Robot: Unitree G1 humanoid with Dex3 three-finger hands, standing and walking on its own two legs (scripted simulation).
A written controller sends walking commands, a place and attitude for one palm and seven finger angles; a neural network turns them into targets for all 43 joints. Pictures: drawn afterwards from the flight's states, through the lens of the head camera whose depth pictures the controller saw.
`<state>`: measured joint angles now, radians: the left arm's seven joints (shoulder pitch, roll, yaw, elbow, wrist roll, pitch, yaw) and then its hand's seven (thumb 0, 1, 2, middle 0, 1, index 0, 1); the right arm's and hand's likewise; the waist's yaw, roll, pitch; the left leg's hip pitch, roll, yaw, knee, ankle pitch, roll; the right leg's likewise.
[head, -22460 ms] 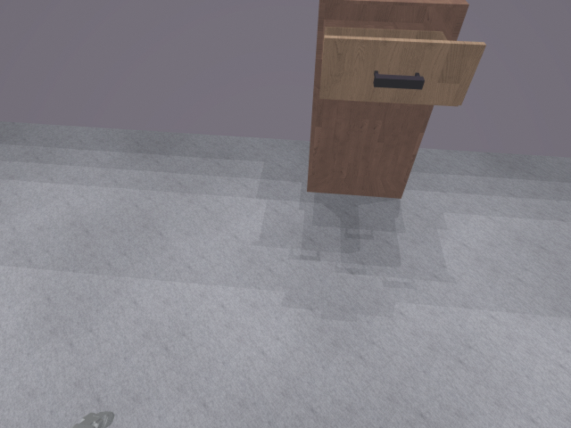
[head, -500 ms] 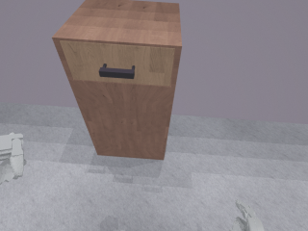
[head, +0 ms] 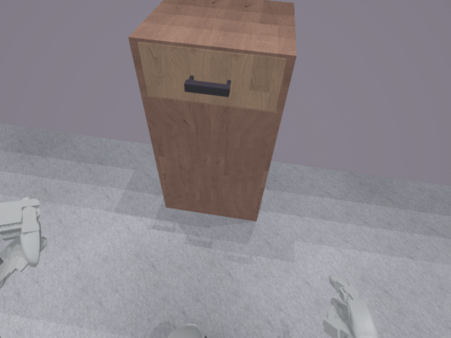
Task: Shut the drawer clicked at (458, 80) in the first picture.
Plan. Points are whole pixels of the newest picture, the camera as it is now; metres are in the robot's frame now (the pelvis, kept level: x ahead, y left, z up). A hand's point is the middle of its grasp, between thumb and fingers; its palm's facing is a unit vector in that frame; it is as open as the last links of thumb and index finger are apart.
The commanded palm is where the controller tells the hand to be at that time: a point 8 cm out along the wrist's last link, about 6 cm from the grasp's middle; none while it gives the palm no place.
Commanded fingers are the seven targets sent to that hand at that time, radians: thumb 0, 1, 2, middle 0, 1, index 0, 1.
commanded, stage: stop stepping back and stand still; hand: left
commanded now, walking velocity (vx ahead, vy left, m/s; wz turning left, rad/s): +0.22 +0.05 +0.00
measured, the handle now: (208, 84) +0.79 +0.14 +0.03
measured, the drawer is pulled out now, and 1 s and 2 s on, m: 0.00 0.00 0.00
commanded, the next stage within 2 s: let the arm hang, fingers relaxed in 0.56 s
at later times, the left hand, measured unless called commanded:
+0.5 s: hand (7, 259) +0.16 +0.27 +0.17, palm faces +0.40 -0.84 -0.37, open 3.2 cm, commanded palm +0.10 +0.31 +0.19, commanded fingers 0.00 0.90 0.90 -1.40 -1.60 -1.40 -1.60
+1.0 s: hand out of the picture -0.01 +0.21 -0.17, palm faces +0.04 -0.97 -0.22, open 3.3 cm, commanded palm none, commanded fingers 0.00 0.90 0.90 -0.68 -0.82 -0.68 -0.82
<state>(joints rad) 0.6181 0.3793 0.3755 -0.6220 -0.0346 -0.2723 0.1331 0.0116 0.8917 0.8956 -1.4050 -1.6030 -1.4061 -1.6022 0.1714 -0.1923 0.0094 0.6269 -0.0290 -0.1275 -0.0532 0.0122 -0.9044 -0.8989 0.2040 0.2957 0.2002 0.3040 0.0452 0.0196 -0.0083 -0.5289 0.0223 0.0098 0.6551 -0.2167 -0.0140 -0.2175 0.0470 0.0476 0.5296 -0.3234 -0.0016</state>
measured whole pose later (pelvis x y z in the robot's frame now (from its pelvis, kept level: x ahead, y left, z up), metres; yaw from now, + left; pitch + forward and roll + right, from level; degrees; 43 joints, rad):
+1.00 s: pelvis -0.03 +0.01 +0.00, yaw +0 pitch -1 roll -1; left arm 0.34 0.20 0.05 0.92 0.02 0.05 0.03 0.01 0.91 0.89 -1.02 -1.30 -1.02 -1.22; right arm 0.30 -0.17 0.01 0.96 -0.03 0.03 -0.02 0.01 -0.91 -0.90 0.20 0.29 0.20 0.30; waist -0.01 -0.02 0.03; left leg -0.33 0.01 0.01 0.57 -0.22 0.01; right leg -0.22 -0.01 -0.11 0.55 -0.31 -0.02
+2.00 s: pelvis -0.02 -0.01 +0.01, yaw +0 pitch -2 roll +0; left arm 0.32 0.10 0.02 1.15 0.01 0.00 0.04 0.00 0.91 0.90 -0.19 -0.30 -0.20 -0.30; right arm 0.31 -0.10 -0.02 1.14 -0.02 0.02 -0.04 0.00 -0.91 -0.90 0.20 0.29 0.19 0.30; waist -0.01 0.02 0.06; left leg -0.23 0.02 0.01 0.45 -0.18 -0.01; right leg -0.14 0.00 -0.11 0.44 -0.28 -0.04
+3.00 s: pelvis -0.01 -0.01 +0.02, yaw -1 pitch -2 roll +0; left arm 0.30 0.11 0.02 1.15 0.01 -0.01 0.04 0.00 0.91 0.90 -0.20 -0.30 -0.20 -0.30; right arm 0.28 -0.11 -0.01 1.15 -0.02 0.02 -0.04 0.00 -0.91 -0.90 0.20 0.29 0.19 0.30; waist -0.01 0.01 0.06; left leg -0.20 0.03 0.02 0.42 -0.19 -0.02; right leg -0.10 0.02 -0.10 0.40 -0.27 -0.04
